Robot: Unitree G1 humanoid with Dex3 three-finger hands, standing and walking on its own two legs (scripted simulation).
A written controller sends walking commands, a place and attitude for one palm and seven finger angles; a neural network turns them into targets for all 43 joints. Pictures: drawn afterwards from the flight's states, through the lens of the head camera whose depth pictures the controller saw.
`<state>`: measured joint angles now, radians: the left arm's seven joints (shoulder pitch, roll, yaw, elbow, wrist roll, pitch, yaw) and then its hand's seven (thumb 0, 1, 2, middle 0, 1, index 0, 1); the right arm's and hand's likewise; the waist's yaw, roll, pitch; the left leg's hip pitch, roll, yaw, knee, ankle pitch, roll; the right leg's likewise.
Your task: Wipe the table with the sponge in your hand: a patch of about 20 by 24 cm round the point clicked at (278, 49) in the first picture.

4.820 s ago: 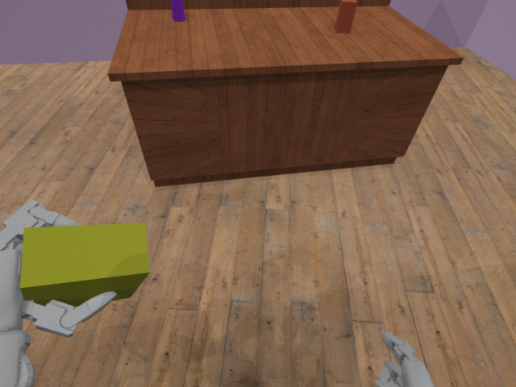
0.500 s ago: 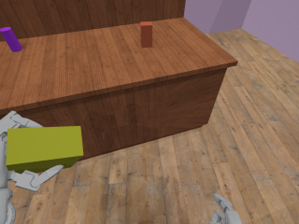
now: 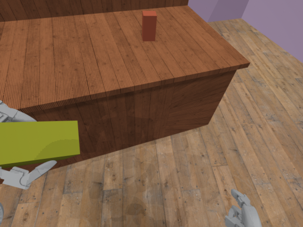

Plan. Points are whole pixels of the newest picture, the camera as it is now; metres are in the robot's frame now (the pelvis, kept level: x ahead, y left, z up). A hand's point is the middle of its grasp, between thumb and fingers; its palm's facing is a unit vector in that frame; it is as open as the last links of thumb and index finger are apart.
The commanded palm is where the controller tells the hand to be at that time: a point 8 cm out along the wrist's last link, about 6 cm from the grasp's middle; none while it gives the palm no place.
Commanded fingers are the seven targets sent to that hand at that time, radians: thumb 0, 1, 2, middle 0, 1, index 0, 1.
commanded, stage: take the last steps up to it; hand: left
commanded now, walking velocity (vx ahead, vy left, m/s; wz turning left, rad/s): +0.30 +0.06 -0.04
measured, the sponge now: (47, 144) +0.23 +0.22 +0.16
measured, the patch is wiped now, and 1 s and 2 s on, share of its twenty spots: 0.00 0.00 0.00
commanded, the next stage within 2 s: come to a stop and stand still in 1.24 s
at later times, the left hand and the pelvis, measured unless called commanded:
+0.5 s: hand (60, 105) +0.32 +0.22 +0.17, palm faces +0.36 -0.81 -0.46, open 10.3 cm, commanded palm +0.26 +0.27 +0.19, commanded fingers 0.00 0.10 1.30 -1.20 -1.60 -1.20 -1.60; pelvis +0.10 -0.01 +0.01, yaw +0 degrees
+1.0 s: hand (76, 72) +0.42 +0.22 +0.18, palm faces +0.38 -0.78 -0.50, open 10.3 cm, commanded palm +0.37 +0.26 +0.19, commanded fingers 0.00 0.10 1.30 -1.20 -1.60 -1.20 -1.60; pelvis +0.20 -0.01 +0.00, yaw -1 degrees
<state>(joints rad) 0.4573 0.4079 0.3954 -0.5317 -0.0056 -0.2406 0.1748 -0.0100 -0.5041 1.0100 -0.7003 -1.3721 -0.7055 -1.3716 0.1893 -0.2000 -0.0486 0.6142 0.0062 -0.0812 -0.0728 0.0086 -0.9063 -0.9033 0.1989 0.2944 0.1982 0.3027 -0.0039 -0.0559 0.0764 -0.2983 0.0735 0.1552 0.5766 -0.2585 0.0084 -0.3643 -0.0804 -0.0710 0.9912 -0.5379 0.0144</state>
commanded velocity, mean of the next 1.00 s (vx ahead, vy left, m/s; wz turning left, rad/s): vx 0.26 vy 0.06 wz -0.01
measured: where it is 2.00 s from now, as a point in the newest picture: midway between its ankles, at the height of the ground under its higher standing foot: (150, 214)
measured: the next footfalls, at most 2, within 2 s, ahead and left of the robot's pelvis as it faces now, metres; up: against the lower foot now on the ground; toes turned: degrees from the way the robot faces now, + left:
right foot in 0.26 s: +0.14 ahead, -0.11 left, +0.00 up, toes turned -10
left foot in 0.62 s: +0.23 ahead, +0.15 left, +0.00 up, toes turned +8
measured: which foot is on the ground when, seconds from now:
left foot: down 0.00-0.26, up 0.28-0.60, down 0.62-0.98, up 1.00-1.00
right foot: up 0.00-0.24, down 0.26-0.64, up 0.66-0.94, down 0.96-1.00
